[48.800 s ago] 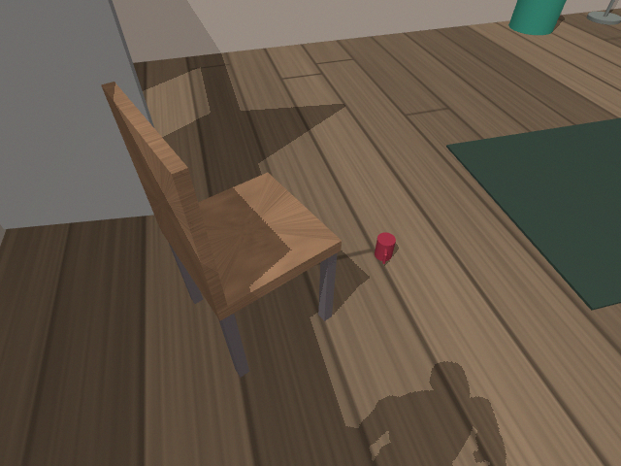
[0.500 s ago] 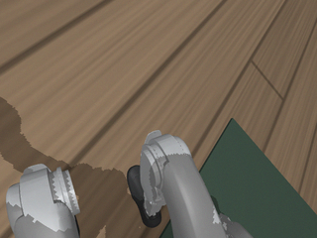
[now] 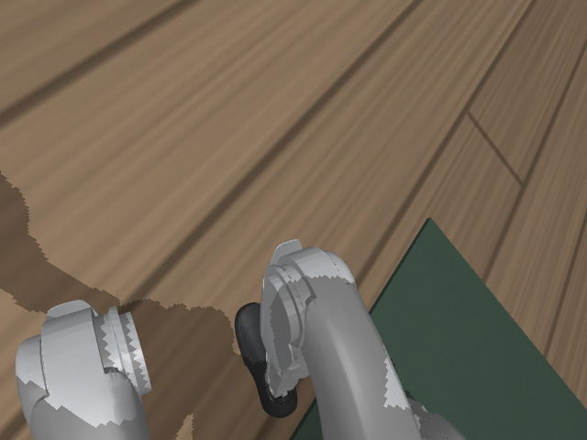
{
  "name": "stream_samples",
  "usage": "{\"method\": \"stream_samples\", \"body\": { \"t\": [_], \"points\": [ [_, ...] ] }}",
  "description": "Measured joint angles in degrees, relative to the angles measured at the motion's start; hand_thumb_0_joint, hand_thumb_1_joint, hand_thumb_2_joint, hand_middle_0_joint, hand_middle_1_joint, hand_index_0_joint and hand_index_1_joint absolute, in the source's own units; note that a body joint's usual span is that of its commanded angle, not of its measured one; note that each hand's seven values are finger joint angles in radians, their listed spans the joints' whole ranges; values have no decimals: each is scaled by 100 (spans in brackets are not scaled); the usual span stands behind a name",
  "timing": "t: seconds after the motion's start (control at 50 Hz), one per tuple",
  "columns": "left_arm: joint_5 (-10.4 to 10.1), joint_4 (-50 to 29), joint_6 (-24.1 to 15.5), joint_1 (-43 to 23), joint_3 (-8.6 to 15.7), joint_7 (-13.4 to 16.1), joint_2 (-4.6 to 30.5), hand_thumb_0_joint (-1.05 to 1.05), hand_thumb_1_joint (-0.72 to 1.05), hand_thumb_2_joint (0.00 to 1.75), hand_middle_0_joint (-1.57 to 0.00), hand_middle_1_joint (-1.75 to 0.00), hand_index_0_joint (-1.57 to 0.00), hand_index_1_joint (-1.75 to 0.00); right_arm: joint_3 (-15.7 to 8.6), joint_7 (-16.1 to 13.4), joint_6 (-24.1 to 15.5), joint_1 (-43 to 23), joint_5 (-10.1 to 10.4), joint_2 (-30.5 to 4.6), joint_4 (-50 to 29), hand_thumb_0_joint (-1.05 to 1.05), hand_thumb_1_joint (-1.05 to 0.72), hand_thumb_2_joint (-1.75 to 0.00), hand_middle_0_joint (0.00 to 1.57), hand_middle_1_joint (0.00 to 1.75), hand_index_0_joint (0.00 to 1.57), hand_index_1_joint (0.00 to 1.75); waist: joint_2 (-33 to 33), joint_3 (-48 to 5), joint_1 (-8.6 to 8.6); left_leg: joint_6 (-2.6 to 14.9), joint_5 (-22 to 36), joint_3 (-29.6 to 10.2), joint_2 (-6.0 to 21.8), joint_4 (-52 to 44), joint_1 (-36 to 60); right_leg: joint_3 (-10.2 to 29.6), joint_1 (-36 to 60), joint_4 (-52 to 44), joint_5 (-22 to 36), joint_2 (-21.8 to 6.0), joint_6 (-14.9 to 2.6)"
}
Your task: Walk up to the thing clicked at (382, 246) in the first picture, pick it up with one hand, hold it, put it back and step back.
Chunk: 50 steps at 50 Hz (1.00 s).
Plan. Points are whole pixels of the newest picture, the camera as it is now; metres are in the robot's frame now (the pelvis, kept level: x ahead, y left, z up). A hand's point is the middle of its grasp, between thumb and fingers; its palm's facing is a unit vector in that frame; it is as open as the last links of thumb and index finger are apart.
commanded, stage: open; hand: left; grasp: from above
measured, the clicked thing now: out of the picture +0.45 +0.35 -0.26
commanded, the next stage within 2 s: withdraw in 0.30 s
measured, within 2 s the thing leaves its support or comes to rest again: neither
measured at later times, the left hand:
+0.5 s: hand out of the picture +0.45 +0.35 -0.22, palm faces -0.44 -0.11 -0.89, open 12.7 cm
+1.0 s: hand out of the picture +0.45 +0.39 -0.04, palm faces -0.49 -0.13 -0.86, open 13.2 cm
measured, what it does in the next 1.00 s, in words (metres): rises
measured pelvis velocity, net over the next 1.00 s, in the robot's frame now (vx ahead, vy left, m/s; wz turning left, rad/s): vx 0.00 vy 0.00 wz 0.10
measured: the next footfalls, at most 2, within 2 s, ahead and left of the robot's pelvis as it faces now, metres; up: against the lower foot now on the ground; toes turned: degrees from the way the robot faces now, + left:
none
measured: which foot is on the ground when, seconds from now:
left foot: down 0.00-1.00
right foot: down 0.00-1.00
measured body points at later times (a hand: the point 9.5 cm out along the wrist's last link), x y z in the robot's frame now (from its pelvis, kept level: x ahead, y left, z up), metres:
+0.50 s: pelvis +0.00 +0.00 +0.00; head +0.26 +0.13 +0.34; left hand +0.47 +0.36 -0.17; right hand +0.06 -0.27 -0.05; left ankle +0.06 +0.11 -0.28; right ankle +0.12 -0.12 -0.28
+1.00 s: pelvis +0.00 +0.00 +0.07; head +0.24 +0.09 +0.45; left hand +0.47 +0.39 +0.01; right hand +0.10 -0.27 -0.03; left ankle +0.06 +0.11 -0.28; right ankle +0.12 -0.12 -0.28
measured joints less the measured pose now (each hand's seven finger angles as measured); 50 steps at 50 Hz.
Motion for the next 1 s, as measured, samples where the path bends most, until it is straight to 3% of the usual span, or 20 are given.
{"method": "stream_samples", "body": {
  "t": [0.5, 0.58, 0.68, 0.76, 0.86, 0.92, 1.0],
  "points": [
    [103, -46, -79, -10, 56, -38, 46, 0, -33, 93, -25, -94, -24, -94, 1, 18, 59, -25, 7, -55, -165, 0, -90, -90, 21, 30, 20, 30, -14, 2, -4, 13, 74, 11, 1, -17, -11, 5, -2, -19, 66, 0, 0],
    [85, -415, -19, 163, 226, -23, -56, 0, -37, 91, -23, -93, -23, -93, -67, 21, 67, 76, 31, -17, -133, 0, -91, -90, 21, 30, 20, 30, 34, -91, 58, -7, 60, 18, -3, -38, -27, 10, -32, -21, 50, -10, -32],
    [-132, -1179, 276, 532, 419, -76, -356, 0, -41, 88, -21, -92, -21, -92, -321, 83, 118, 250, 121, 59, -46, 1, -91, -90, 21, 30, 20, 30, 223, -417, 222, -17, 16, 108, -15, -158, -38, 82, -76, -57, -34, -52, -72],
    [-485, -1874, 616, 701, 337, -455, -600, 0, -41, 88, -21, -90, -21, -90, -611, 104, 251, 289, 294, 120, 32, 1, -91, -90, 21, 30, 20, 30, 449, -740, 426, 2, -6, 249, -21, -392, 34, 199, -36, -187, -116, -97, -72],
    [-931, -2110, 961, 490, -127, -1344, -789, 0, -40, 89, -22, -88, -21, -89, -853, 2, 565, 136, 507, 171, 60, 1, -91, -90, 21, 30, 20, 30, 676, -979, 655, 42, 15, 443, -5, -883, 386, 366, 259, -548, -157, -134, -50],
    [-1155, -2224, 991, 422, -344, -1957, -857, 0, -39, 89, -22, -87, -21, -88, -903, -135, 728, 54, 601, 148, -57, 1, -92, -90, 21, 30, 20, 30, 774, -974, 734, 59, 64, 513, 1, -1199, 654, 426, 505, -814, -134, -149, -48],
    [-1357, -2415, 751, 420, -421, -2612, -934, 0, -36, 87, -25, -85, -24, -86, -883, -326, 902, 34, 684, 61, -207, 0, -92, -90, 21, 30, 20, 30, 801, -927, 799, 58, 156, 557, 4, -1535, 916, 464, 749, -1109, -63, -163, -50]
  ]
}}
